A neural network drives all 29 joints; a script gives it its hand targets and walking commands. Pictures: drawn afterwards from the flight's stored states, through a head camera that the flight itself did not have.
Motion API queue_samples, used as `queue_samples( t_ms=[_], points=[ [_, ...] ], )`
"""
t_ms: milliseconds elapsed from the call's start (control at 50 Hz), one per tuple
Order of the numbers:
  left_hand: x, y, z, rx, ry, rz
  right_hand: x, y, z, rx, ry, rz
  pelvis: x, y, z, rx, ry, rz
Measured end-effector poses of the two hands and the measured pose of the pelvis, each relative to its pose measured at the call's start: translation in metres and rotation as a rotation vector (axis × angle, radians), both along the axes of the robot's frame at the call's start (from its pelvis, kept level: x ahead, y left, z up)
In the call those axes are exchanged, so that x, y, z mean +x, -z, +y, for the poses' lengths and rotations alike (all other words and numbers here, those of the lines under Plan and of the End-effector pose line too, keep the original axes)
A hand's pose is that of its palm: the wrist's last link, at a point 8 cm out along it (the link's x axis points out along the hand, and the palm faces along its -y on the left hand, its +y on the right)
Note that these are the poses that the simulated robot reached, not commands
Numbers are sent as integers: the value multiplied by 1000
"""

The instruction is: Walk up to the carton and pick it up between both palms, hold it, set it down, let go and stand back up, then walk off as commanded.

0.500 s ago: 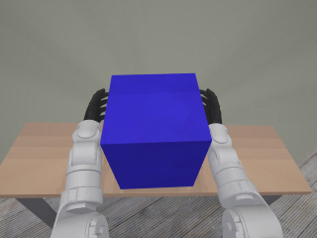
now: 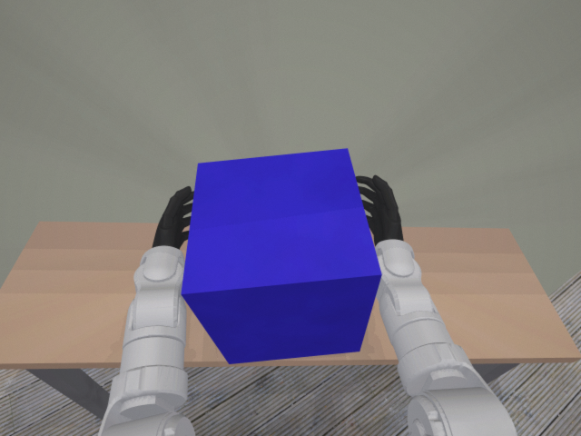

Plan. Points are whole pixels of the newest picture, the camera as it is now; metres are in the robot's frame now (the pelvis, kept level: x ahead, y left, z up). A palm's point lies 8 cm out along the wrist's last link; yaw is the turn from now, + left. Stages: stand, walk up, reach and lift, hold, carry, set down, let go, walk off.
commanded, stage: set down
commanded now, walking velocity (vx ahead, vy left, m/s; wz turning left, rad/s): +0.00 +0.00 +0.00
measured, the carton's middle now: (284, 263) +0.35 +0.00 +0.03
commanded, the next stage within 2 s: none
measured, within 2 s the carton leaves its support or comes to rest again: rests again in 1.96 s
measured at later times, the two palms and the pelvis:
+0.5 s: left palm (178, 251) +0.35 +0.15 +0.06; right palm (393, 246) +0.35 -0.15 +0.08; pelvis -0.02 +0.00 +0.00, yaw +0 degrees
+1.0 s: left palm (178, 247) +0.36 +0.15 +0.06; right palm (386, 241) +0.36 -0.15 +0.07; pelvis -0.01 +0.00 +0.00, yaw +0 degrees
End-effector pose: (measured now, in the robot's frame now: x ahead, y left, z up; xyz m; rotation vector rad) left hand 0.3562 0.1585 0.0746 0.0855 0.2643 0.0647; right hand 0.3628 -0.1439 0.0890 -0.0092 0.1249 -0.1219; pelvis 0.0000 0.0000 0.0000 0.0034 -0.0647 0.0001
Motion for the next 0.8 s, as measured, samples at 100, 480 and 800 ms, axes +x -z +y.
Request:
queue_samples(
  t_ms=[100, 480, 800],
  points=[
    [-6, -5, 0, 2, -2, -28, -7, -5, 0, 0, 0, -27, -6, 0, 0, 0, 0, -7],
    [-8, 9, -10, -18, 25, 2, -19, 9, -11, -17, 28, 14, -21, 0, 2, -2, 2, 17],
    [6, 17, -7, -13, -3, -41, -1, 17, -7, -16, 7, 17, -6, 0, 0, 0, 2, 57]
  ],
)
